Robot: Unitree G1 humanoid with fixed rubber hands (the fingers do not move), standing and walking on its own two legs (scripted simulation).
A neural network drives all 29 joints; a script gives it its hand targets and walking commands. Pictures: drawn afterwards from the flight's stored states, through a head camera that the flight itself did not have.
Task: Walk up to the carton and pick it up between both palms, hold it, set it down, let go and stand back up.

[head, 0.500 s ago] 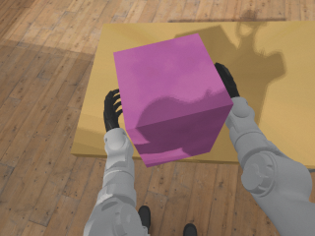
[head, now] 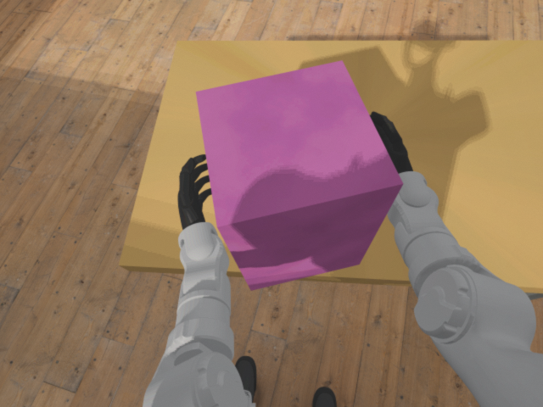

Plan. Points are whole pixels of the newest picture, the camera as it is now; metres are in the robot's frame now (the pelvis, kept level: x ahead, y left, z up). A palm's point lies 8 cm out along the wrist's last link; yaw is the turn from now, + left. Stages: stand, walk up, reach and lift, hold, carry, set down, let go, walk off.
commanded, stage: set down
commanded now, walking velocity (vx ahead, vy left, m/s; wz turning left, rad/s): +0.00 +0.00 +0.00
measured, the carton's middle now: (290, 191) +0.44 +0.07 -0.05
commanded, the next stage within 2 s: none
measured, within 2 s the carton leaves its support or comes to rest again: neither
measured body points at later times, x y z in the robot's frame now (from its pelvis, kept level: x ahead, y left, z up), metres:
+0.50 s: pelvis -0.01 +0.01 -0.02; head +0.16 -0.02 +0.40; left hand +0.39 +0.22 -0.03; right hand +0.53 -0.07 -0.01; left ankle +0.03 +0.17 -0.73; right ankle -0.02 -0.09 -0.73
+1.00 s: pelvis -0.02 +0.02 -0.01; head +0.13 -0.02 +0.40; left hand +0.39 +0.22 +0.03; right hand +0.55 -0.12 +0.05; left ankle +0.03 +0.17 -0.73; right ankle -0.02 -0.09 -0.73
